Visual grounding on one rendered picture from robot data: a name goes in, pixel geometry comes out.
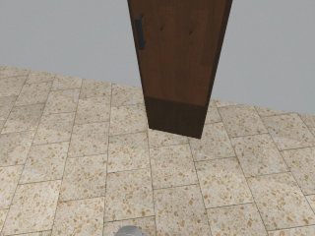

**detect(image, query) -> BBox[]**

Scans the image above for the cupboard door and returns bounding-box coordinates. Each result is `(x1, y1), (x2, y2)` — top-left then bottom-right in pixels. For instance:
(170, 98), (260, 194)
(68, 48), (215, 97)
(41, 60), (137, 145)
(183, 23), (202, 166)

(130, 0), (226, 106)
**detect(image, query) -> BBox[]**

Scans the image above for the robot left thigh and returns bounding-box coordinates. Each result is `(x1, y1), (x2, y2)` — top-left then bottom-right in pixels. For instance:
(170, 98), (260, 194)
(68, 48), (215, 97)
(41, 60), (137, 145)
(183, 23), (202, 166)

(113, 225), (145, 236)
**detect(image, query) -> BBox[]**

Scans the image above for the handle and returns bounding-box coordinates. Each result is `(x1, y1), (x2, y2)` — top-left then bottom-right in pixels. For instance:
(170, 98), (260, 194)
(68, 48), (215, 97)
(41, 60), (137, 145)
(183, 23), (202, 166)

(134, 13), (147, 50)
